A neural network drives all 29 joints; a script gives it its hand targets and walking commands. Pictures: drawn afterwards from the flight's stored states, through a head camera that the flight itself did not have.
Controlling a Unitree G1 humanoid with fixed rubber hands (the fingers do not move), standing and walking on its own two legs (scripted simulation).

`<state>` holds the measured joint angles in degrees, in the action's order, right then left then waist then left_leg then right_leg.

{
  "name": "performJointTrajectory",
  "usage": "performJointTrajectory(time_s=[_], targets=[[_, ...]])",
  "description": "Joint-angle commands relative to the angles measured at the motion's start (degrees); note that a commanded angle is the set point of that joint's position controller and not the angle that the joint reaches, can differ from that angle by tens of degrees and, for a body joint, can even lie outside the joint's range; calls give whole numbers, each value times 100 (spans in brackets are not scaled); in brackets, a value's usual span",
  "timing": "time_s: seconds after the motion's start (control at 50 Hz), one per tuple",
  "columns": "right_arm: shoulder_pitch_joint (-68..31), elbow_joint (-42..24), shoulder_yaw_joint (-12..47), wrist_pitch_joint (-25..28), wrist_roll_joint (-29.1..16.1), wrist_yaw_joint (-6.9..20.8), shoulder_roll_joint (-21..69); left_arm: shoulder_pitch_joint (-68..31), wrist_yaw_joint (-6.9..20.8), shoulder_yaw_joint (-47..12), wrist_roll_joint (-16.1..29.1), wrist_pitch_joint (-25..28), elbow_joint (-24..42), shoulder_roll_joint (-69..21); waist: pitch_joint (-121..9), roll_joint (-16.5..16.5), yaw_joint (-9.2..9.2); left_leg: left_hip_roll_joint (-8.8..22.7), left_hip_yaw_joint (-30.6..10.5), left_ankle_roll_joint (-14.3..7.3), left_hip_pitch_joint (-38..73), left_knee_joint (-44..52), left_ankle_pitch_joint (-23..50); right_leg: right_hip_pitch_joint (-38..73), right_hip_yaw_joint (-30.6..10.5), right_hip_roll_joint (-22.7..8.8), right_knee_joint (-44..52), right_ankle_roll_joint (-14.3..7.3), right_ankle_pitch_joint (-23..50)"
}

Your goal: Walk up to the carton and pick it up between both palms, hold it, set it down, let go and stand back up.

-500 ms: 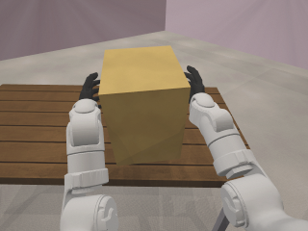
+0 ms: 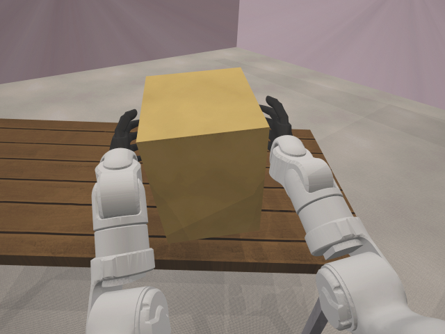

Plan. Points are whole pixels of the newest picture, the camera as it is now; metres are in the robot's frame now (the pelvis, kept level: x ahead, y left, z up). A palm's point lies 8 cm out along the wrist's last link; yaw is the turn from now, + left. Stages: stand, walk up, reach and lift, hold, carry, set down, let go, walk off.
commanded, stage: hold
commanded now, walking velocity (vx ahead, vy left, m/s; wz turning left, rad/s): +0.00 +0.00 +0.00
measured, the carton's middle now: (204, 155) +0.39 +0.01 +0.20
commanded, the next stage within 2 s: none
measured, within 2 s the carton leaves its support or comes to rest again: neither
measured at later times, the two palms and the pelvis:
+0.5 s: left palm (121, 154) +0.36 +0.14 +0.23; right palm (277, 139) +0.37 -0.12 +0.24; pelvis +0.00 +0.00 +0.00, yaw +0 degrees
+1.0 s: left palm (121, 151) +0.36 +0.14 +0.24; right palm (278, 138) +0.36 -0.12 +0.25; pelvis +0.00 +0.00 +0.00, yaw +0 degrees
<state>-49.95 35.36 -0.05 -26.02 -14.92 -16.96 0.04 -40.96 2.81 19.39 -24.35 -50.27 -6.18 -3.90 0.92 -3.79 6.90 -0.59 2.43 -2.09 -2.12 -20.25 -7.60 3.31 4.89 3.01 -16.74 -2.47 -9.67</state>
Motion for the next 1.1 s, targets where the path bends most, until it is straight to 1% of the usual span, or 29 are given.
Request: performJointTrajectory(time_s=[0.0, 0.02, 0.08, 0.14, 0.16, 0.18, 0.2, 0.22, 0.26, 0.28, 0.34, 0.38, 0.4, 0.48, 0.52, 0.56, 0.6, 0.62, 0.72, 0.76, 0.78, 0.82, 0.84, 0.86, 0.88, 0.96, 1.02, 1.04, 1.08], targets=[[-4332, -1879, 1419, 455, -402, 758, 3358, -4841, 616, -2834, 1239, 565, 698, -2925, -2291, 912, 75, 210, -199, 160, 772, 361, 441, -59, -100, -53, 105, 456, 476], [-4379, -1993, 1494, 490, -413, 777, 3418, -4840, 586, -2897, 1317, 599, 809, -2974, -2449, 918, 113, 223, -275, 160, 739, 312, 545, 49, -59, -54, 77, 445, 615], [-4496, -1729, 1490, 428, -282, 761, 3465, -4763, 594, -2544, 1158, 563, 385, -2834, -2394, 430, -1, 161, -225, 40, 734, 323, 363, -106, -173, -104, 167, 518, 441], [-4382, -1345, 1309, 387, -234, 828, 3354, -4696, 623, -2249, 1049, 531, 44, -2797, -1963, 460, -90, 230, -169, 0, 616, 491, 3, -205, -122, -96, 250, 490, 43], [-4421, -1309, 1339, 379, -148, 828, 3408, -4682, 653, -2051, 984, 527, -140, -2657, -1938, 236, -155, 190, -174, -65, 469, 481, -84, -125, -106, -82, 212, 482, -63], [-4312, -1226, 1277, 392, -124, 817, 3533, -4522, 688, -2052, 1007, 523, -124, -2655, -1891, 154, -232, 142, -93, -110, 576, 493, -43, -161, -196, -165, 306, 526, 180], [-4296, -1390, 1364, 433, -170, 789, 3479, -4540, 717, -2038, 1009, 551, 40, -2694, -2139, 59, -169, 118, -115, -102, 571, 464, 175, 82, -116, -109, 214, 589, 445], [-4271, -1408, 1451, 445, -234, 750, 3432, -4482, 731, -2046, 1047, 554, 83, -2691, -2258, 233, -169, 94, -109, -35, 710, 371, 437, 173, -217, -114, 151, 557, 811], [-4272, -1630, 1528, 491, -321, 707, 3337, -4387, 744, -2096, 1013, 530, 196, -2798, -2335, 272, -99, 143, -169, 94, 856, 241, 850, 259, -216, -109, 172, 565, 1161], [-4328, -1725, 1598, 502, -438, 661, 3344, -4442, 723, -2099, 1018, 530, 335, -2641, -2366, 229, -134, 82, -175, 50, 944, 171, 1034, 347, -200, -69, 125, 613, 1382], [-4186, -1995, 1721, 531, -610, 560, 3374, -4313, 759, -2473, 1119, 515, 576, -2748, -2623, 650, -8, 74, -186, 181, 1129, -6, 1336, 290, -315, -184, 148, 621, 1857], [-4121, -1996, 1682, 489, -563, 533, 3361, -4363, 764, -2629, 1107, 504, 764, -2848, -2448, 686, 52, 115, -257, 211, 1215, 13, 1294, 218, -261, -153, 102, 635, 1658], [-4107, -2025, 1540, 498, -432, 540, 3173, -4490, 775, -2646, 1102, 490, 655, -2832, -2302, 868, 114, 90, -213, 264, 1039, 78, 1084, 139, -155, -124, 117, 596, 1307], [-4112, -1620, 1361, 449, -278, 694, 3402, -4701, 765, -2618, 1079, 502, 702, -2815, -1938, 816, 122, 221, -190, 123, 622, 366, 326, -3, -92, -99, 179, 508, 428], [-4250, -1937, 1385, 520, -305, 746, 3417, -4894, 707, -2911, 1257, 559, 881, -3038, -2205, 971, 162, 174, -219, 151, 732, 295, 438, -81, -199, -141, 163, 486, 554], [-4297, -1922, 1492, 543, -418, 763, 3444, -4867, 610, -2873, 1281, 601, 769, -2946, -2374, 931, 123, 142, -222, 195, 789, 217, 722, -108, -141, -101, 182, 448, 631], [-4274, -1667, 1412, 472, -332, 717, 3359, -4638, 636, -2572, 1176, 545, 345, -2835, -2005, 511, 94, 150, -184, 63, 779, 246, 479, -158, -205, -159, 233, 548, 615], [-4331, -1897, 1438, 501, -299, 717, 3403, -4546, 659, -2550, 1100, 545, 454, -2886, -2184, 556, 29, 137, -217, 46, 811, 264, 395, -22, -177, -115, 209, 548, 623], [-4270, -1638, 1565, 501, -205, 737, 3447, -4353, 740, -2187, 1044, 520, 138, -2683, -2226, 123, -202, 105, -115, -19, 774, 322, 493, 40, -220, -132, 166, 562, 852], [-4185, -1775, 1662, 527, -306, 693, 3415, -4399, 750, -2214, 1023, 548, 357, -2736, -2444, 156, -130, 144, -158, 30, 963, 236, 945, 247, -162, -75, 178, 550, 1225], [-4235, -2076, 1785, 565, -495, 657, 3437, -4267, 738, -2375, 1179, 530, 589, -2732, -2664, 251, -111, 68, -154, 91, 1090, 102, 1327, 440, -199, -140, 136, 588, 1760], [-4216, -2161, 1843, 576, -645, 563, 3307, -4151, 709, -2595, 1146, 498, 704, -2817, -2732, 566, -19, 100, -189, 243, 1405, -84, 1923, 359, -141, -82, 110, 610, 2030], [-4294, -2387, 1909, 577, -648, 534, 3381, -4293, 693, -2613, 1175, 494, 878, -2811, -2862, 491, -49, 91, -221, 196, 1414, -129, 1910, 368, -151, -72, 78, 604, 2093], [-4041, -2263, 1881, 527, -590, 519, 3229, -4234, 696, -2695, 1066, 459, 775, -2789, -2530, 695, 77, 100, -207, 280, 1285, -80, 1754, 236, -145, -36, 115, 615, 1873], [-4174, -2322, 1811, 502, -570, 523, 3301, -4222, 726, -2734, 1121, 436, 779, -2823, -2371, 587, 7, 136, -225, 261, 1211, -9, 1487, 176, -125, -51, 168, 596, 1569], [-3919, -1625, 1380, 378, -424, 697, 3222, -4541, 732, -2757, 1106, 443, 782, -2886, -1736, 954, 174, 214, -185, 163, 522, 382, 311, -53, -59, -29, 162, 490, 351], [-4227, -1434, 1200, 393, -124, 890, 3301, -4835, 703, -2624, 1069, 457, 286, -2902, -1644, 834, 32, 245, -168, -67, 27, 663, -599, -117, -110, -93, 162, 472, -327], [-4254, -1232, 1022, 407, -76, 904, 3258, -4773, 704, -2485, 1001, 475, 151, -2857, -1477, 863, 116, 264, -202, -30, 22, 614, -636, -134, -168, -123, 176, 438, -341], [-4482, -1694, 1225, 518, -207, 908, 3306, -4874, 650, -2692, 1242, 508, 434, -2983, -2307, 845, 71, 304, -268, 34, 366, 596, -87, 237, -70, -59, 24, 444, 272]])
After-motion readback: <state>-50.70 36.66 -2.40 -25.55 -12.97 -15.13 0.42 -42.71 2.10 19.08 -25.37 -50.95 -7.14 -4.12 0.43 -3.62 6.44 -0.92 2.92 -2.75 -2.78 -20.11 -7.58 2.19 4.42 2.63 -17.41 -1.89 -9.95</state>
